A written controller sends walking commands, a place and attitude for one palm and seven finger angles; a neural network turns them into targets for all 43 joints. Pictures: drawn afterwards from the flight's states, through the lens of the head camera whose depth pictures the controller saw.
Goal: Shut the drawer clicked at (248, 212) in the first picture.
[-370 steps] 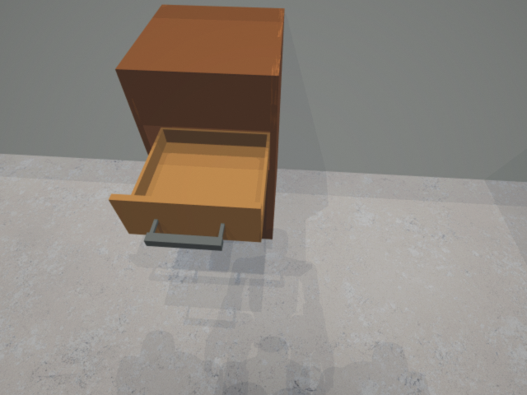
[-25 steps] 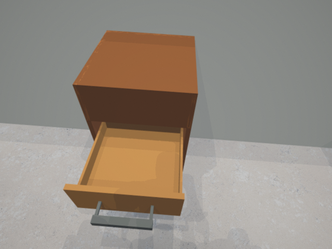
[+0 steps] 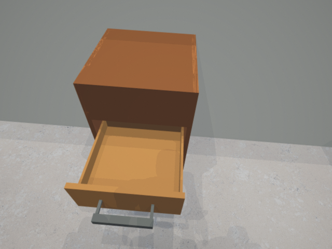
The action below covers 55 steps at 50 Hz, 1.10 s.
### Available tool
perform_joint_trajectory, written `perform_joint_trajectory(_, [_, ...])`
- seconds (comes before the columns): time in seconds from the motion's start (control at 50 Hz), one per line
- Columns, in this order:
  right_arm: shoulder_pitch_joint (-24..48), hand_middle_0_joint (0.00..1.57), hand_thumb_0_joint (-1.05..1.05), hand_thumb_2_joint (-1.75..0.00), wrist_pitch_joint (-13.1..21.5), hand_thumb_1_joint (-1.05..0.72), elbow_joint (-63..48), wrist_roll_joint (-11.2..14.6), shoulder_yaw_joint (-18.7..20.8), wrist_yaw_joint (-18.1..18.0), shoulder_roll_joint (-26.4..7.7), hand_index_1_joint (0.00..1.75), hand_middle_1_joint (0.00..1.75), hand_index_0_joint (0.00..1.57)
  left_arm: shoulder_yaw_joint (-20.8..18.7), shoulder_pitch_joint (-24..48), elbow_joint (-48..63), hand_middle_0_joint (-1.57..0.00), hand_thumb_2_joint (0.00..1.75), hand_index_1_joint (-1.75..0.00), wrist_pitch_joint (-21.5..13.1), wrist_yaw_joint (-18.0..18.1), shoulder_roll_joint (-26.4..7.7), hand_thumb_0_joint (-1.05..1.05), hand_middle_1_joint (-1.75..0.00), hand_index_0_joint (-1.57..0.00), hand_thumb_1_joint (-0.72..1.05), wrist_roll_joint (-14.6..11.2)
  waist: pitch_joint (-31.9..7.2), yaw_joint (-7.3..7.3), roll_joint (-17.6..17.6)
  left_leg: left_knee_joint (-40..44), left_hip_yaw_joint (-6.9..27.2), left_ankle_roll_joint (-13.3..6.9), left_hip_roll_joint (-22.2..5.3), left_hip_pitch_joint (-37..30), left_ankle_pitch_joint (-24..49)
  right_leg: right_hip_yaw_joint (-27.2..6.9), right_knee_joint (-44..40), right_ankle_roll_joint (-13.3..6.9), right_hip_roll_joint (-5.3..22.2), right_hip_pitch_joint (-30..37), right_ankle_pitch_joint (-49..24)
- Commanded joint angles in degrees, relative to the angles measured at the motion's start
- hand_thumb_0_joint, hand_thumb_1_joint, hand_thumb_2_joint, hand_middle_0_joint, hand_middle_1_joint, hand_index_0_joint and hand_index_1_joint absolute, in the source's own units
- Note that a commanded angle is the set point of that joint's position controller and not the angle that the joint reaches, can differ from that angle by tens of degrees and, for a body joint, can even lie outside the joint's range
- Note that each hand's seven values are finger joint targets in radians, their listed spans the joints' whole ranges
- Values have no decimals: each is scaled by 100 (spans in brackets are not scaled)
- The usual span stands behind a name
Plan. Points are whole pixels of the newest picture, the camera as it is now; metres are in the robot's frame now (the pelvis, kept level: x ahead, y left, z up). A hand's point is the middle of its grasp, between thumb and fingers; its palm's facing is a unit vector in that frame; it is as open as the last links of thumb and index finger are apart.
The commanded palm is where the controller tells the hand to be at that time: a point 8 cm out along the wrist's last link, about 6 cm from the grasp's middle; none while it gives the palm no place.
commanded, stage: look again from close up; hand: left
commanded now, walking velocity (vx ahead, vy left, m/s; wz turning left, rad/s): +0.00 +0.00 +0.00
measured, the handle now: (124, 213) +0.27 +0.15 -0.24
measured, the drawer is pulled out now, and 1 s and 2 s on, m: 0.30 0.30 0.30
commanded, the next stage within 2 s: raise the hand and make a fist in 0.24 s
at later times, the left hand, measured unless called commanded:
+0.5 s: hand out of the picture +0.11 +0.18 -0.09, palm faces +0.21 -0.96 -0.21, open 7.0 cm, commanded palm +0.08 +0.20 -0.08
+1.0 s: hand out of the picture +0.11 +0.13 -0.10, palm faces -0.02 -1.00 -0.04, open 4.7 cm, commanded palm +0.08 +0.19 -0.10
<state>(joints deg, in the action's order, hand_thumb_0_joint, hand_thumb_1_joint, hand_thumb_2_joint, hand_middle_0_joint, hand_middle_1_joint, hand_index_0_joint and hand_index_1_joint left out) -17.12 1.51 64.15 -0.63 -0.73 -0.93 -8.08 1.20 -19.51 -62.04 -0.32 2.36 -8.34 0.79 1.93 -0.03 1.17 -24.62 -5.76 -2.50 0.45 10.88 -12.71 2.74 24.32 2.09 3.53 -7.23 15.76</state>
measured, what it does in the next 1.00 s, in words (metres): lowers itself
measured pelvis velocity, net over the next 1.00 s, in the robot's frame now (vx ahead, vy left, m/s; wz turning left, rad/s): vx -0.06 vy -0.06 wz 0.04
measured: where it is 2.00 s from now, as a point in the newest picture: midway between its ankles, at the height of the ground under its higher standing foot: outside the picture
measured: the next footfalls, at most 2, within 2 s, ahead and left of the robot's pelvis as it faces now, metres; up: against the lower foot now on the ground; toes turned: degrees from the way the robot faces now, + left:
none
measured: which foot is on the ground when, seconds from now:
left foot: down 0.00-1.00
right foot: down 0.00-1.00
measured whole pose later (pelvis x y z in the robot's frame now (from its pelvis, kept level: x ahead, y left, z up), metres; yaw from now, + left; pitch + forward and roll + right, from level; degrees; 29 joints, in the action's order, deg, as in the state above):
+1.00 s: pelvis -0.06 -0.06 -0.15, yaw +2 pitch +19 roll -3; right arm -4.2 13.0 30.8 1.0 0.7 -2.3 -9.7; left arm -6.9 -30.1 3.3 -31.0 -22.3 -11.7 -16.3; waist -9.6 -3.8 -1.8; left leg -81.3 4.2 1.6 -4.4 69.7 -30.5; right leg 10.0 80.4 -4.1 1.1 -62.2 37.0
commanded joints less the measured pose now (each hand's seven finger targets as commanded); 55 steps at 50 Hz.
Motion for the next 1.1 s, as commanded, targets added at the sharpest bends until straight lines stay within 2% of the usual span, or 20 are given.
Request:
perform_joint_trajectory(0.0, [-437,20,0,-90,50,-90,-110,32,96,-26,-628,30,30,20,-101,-473,124,-20,90,-30,-100,24,-448,0,-30,-20,90,13,235,7,-71,551,746,-51,-686,-165,813,-295,-391,-330,282,-427,-661])
perform_joint_trajectory(0.3, [-517,20,0,-90,28,-90,-52,25,89,-22,-520,30,30,20,-99,-506,114,-20,90,-30,-97,24,-399,0,-30,-20,90,9,359,4,-131,634,725,-28,-662,-37,313,-338,-441,-377,256,-565,-470])
perform_joint_trajectory(0.32, [109,20,0,-90,66,-90,-502,31,95,12,-730,30,30,20,-92,-458,-23,-20,90,-30,-220,197,-611,0,-30,-20,90,101,641,-127,117,-493,625,191,-743,615,1066,-566,-453,-327,476,-715,-1708])
perform_joint_trajectory(0.34, [69,20,0,-90,840,-90,-2516,284,264,-241,-1694,30,30,20,-534,3440,8669,-22,90,-32,-1353,107,-1612,0,-32,-22,90,-1095,-2333,668,-804,48,567,115,-96,-1294,1164,27,154,-342,-183,-278,-1569])
perform_joint_trajectory(0.36, [573,20,0,-90,1406,-90,-2159,284,110,-382,-1257,30,30,20,-588,1194,7171,-24,90,-34,-1115,376,-1300,0,-34,-24,90,-674,-2385,16,-1441,73,479,142,-350,-1345,1479,159,621,-461,-334,-552,-691])
perform_joint_trajectory(0.38, [506,20,0,-90,1635,-90,-2145,382,193,-300,-1017,30,30,20,101,-372,6224,-26,90,-37,-376,561,-216,0,-37,-26,90,-759,-1466,232,-1198,235,699,278,-397,-533,936,350,718,-345,-329,-1165,-28])
perform_joint_trajectory(0.4, [388,20,0,-90,1700,-90,-2006,371,176,-278,-1154,30,30,20,517,-234,6181,-28,90,-39,-308,446,407,0,-39,-28,90,-907,-586,279,-785,94,708,231,-305,74,214,397,739,-328,-317,-1405,7])
perform_joint_trajectory(0.42, [501,20,0,-90,1803,-90,-2310,362,235,-292,-1254,30,30,20,622,4,6477,-30,90,-41,-550,341,394,0,-41,-30,90,-1011,-27,396,-515,-156,825,175,-234,591,-416,473,630,-278,-305,-1695,127])
perform_joint_trajectory(0.46, [485,20,0,-90,1903,-90,-2598,173,360,-255,-1427,30,30,20,402,-229,5816,-34,90,-45,-1117,109,267,0,-45,-34,90,-922,52,560,713,-876,925,137,-140,1410,-928,550,986,-244,-367,-2610,730])
perform_joint_trajectory(0.52, [797,20,0,-90,1971,-90,-3228,88,571,-31,-1274,30,30,20,222,-1718,5219,-40,90,-52,-2295,-673,582,0,-52,-40,90,-1102,-792,-72,1368,-1945,702,265,-91,2438,-859,478,1957,-324,-369,-3317,1219])
perform_joint_trajectory(0.56, [1016,20,0,-90,1902,-90,-3528,98,692,137,-1223,30,30,20,-287,-2201,5350,-44,90,-56,-3165,-1289,240,0,-56,-44,90,-1240,-1174,-308,1042,-2557,580,322,-31,3049,-563,318,2579,-393,-358,-3422,850])
perform_joint_trajectory(0.6, [1209,20,0,-90,1770,-90,-3710,91,791,316,-1157,30,30,20,-873,-2061,5491,-48,90,-60,-4016,-1767,-380,0,-60,-48,90,-1119,-1553,-405,124,-3195,539,360,-19,3506,-206,191,3405,-484,-325,-3755,254])
perform_joint_trajectory(0.62, [1357,20,0,-90,1683,-90,-3925,91,841,334,-1127,30,30,20,-1081,-2183,5635,-50,90,-62,-4155,-1822,-533,0,-62,-50,90,-1127,-1795,-481,106,-3415,462,291,-8,3650,-168,105,3618,-479,-317,-3796,127])
perform_joint_trajectory(0.68, [1549,20,0,-90,1302,-90,-4373,167,821,216,-1086,30,30,20,-1237,-1798,6550,-56,90,-69,-3811,-1729,-739,0,-69,-56,90,-1267,-2101,-505,-345,-3715,356,216,54,4037,-604,-214,3751,-452,-314,-3788,445])
perform_joint_trajectory(0.74, [1459,20,0,-90,1134,-90,-4582,196,781,81,-981,30,30,20,-1074,-1460,7777,-62,90,-75,-3674,-1589,-690,0,-75,-62,90,-1387,-2355,-280,-762,-4061,469,124,-48,4014,-676,-410,3748,-442,-328,-4092,625])
perform_joint_trajectory(0.78, [1200,20,0,-90,1112,-90,-4485,173,727,-32,-944,30,30,20,-984,-953,8293,-66,90,-80,-3785,-1633,-760,0,-80,-66,90,-1430,-2393,57,-465,-4456,544,56,-133,4299,-747,-630,3638,-384,-364,-4276,833])
perform_joint_trajectory(0.86, [1106,20,0,-90,1327,-90,-4228,181,627,-190,-1022,30,30,20,-713,-564,8082,-74,90,-88,-3839,-2258,-701,0,-88,-74,90,-1633,-2229,352,-349,-4938,679,16,-202,4749,-927,-681,3628,-332,-388,-4701,1131])
perform_joint_trajectory(0.96, [1248,20,0,-90,1492,-90,-4121,281,621,-281,-1056,30,30,20,-1070,-979,7440,-84,90,-99,-3072,-2721,-875,0,-99,-84,90,-1848,-2577,131,-27,-5011,748,6,-184,5023,-1060,-792,3545,-273,-305,-4456,1573])
perform_joint_trajectory(1.02, [1407,20,0,-90,1395,-90,-4146,293,669,-277,-944,30,30,20,-1465,-1449,7417,-90,90,-106,-2692,-2546,-961,0,-106,-90,90,-1906,-2863,-120,147,-4899,789,26,-163,5059,-831,-763,3675,-222,-236,-4063,1213])
perform_joint_trajectory(1.08, [1505,20,0,-90,1311,-90,-4108,274,708,-228,-807,30,30,20,-1613,-1834,7497,-96,90,-112,-2685,-2229,-944,0,-112,-96,90,-1856,-2893,-286,78,-4812,780,53,-178,5077,-664,-654,3845,-233,-242,-4012,951])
